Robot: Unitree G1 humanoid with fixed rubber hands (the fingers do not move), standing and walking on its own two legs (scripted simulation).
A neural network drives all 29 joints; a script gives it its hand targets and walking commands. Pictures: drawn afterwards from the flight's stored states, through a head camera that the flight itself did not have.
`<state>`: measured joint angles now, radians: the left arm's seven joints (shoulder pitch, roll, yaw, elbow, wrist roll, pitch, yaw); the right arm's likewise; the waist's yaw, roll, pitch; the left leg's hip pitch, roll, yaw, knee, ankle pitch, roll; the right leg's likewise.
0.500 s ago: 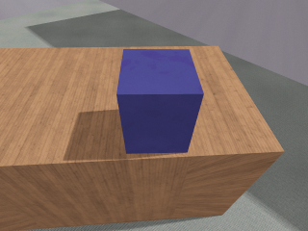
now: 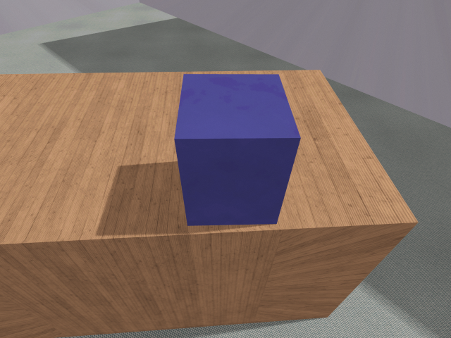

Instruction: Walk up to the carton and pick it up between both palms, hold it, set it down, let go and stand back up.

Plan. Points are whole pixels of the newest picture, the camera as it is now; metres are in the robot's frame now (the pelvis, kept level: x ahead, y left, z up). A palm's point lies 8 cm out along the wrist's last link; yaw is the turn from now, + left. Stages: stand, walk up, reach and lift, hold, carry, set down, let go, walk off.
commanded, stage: stand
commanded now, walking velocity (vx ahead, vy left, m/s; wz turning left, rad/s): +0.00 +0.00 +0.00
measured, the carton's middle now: (231, 151) +0.49 +0.01 +0.07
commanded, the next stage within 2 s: reach and lift in 0.02 s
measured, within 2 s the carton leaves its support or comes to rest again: neither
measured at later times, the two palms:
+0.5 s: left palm out of the picture +0.15 +0.17 -0.10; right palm out of the picture +0.15 -0.18 -0.11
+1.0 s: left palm out of the picture +0.14 +0.21 -0.06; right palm out of the picture +0.13 -0.19 -0.07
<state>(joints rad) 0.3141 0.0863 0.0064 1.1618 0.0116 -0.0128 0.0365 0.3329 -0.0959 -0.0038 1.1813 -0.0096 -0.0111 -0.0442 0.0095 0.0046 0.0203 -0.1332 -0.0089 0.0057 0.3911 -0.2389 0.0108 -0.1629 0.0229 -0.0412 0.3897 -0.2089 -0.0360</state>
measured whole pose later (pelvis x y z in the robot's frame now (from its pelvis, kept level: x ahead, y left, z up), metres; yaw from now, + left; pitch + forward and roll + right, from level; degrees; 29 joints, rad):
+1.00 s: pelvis -0.01 +0.00 +0.01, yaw -3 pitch +0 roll +0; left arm 0.27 0.17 -0.03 0.16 -0.06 0.56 0.04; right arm 0.30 -0.12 0.02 0.33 0.12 0.29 0.01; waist 0.06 -0.02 0.01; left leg -0.11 0.03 0.08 0.30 -0.18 0.00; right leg -0.15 0.05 0.01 0.26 -0.12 -0.04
